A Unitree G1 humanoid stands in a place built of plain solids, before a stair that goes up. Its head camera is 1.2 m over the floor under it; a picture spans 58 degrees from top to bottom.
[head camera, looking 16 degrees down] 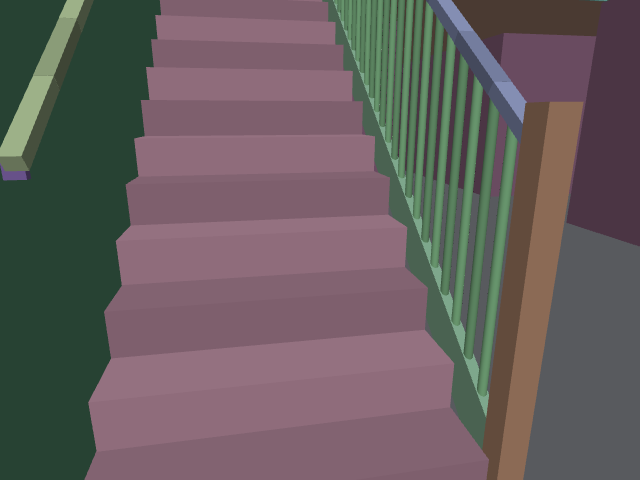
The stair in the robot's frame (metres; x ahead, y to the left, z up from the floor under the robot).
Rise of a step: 0.18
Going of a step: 0.25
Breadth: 1.20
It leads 11 degrees to the left of straight ahead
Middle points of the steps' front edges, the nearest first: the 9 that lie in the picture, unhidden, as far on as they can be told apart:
1.23 0.12 0.37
1.48 0.16 0.55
1.73 0.21 0.73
1.98 0.25 0.92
2.23 0.30 1.10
2.47 0.34 1.28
2.72 0.39 1.46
2.97 0.44 1.65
3.22 0.48 1.83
